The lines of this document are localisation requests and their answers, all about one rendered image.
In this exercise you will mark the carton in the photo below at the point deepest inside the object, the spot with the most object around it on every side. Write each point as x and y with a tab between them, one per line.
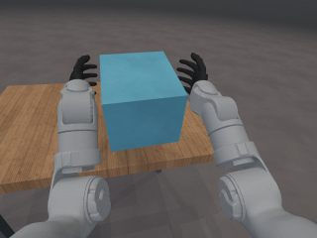
142	98

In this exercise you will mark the robot left hand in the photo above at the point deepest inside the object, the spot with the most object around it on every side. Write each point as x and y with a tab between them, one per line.
80	67

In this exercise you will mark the right robot forearm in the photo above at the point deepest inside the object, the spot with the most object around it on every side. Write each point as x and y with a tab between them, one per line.
230	142

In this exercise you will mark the robot left upper arm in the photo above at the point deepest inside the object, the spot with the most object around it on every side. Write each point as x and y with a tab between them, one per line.
76	205

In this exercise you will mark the robot right hand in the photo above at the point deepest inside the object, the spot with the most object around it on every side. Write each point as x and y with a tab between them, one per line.
198	74

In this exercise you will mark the table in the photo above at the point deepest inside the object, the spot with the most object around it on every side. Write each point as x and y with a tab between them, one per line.
29	140

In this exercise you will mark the robot right upper arm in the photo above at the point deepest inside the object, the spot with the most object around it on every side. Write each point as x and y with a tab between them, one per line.
252	197

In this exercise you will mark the left robot forearm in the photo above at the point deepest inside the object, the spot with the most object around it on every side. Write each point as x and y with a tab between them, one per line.
77	127

